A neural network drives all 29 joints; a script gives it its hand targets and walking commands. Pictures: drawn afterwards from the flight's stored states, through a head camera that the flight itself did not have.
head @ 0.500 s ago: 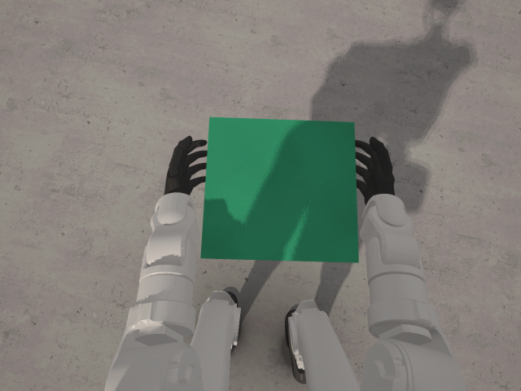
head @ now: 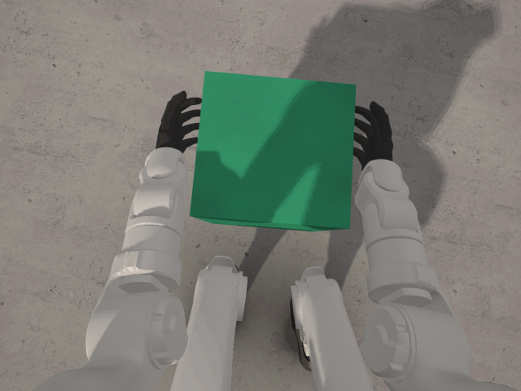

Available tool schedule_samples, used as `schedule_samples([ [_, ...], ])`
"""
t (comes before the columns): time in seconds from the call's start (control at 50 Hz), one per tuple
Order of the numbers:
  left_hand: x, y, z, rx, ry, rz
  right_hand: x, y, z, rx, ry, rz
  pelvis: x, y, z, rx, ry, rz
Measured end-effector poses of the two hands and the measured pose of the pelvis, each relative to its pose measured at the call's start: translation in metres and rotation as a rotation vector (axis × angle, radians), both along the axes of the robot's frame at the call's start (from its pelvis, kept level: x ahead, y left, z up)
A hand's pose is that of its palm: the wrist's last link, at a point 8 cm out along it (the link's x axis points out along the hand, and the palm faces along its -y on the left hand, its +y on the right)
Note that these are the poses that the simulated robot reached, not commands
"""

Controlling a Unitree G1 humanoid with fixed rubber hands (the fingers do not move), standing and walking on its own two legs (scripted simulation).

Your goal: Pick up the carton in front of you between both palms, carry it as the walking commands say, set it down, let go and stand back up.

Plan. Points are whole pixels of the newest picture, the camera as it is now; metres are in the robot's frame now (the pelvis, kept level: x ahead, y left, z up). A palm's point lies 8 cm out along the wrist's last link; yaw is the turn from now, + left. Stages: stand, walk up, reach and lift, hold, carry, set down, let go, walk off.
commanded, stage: set down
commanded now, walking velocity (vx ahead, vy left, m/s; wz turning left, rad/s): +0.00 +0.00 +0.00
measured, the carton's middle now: (270, 168) +0.45 +0.03 -0.19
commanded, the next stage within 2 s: none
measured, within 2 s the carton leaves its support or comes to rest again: rests again in 1.78 s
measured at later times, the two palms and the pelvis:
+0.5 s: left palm (187, 154) +0.48 +0.19 -0.26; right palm (339, 167) +0.48 -0.11 -0.25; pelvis -0.03 +0.00 -0.11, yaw -2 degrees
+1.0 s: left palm (191, 161) +0.48 +0.19 -0.31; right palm (332, 172) +0.48 -0.11 -0.30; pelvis -0.03 +0.00 -0.15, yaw -3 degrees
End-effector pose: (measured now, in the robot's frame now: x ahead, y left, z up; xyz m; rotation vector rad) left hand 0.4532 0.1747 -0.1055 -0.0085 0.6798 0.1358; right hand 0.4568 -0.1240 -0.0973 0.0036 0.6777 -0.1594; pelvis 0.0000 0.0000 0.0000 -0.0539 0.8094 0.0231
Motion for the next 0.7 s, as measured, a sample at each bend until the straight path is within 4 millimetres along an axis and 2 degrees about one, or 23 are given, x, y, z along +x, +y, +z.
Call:
schedule_samples([
  [0.2, 0.013, 0.004, -0.062, 0.003, 0.01, -0.018, 0.008, 0.004, -0.062, -0.002, 0.011, -0.011, -0.014, 0.002, -0.049, -0.009, -0.004, -0.01],
  [0.54, 0.034, 0.011, -0.166, 0.028, 0.054, -0.048, 0.025, 0.01, -0.168, -0.009, 0.055, -0.009, -0.029, 0.002, -0.12, -0.01, -0.043, -0.032],
  [0.62, 0.036, 0.011, -0.182, 0.04, 0.065, -0.06, 0.025, 0.009, -0.186, 0.008, 0.066, -0.019, -0.027, 0.004, -0.13, -0.006, -0.076, -0.053],
  [0.7, 0.041, 0.008, -0.186, 0.041, 0.06, -0.058, 0.027, 0.007, -0.195, 0.014, 0.061, -0.02, -0.025, 0.003, -0.138, 0.005, -0.085, -0.061],
])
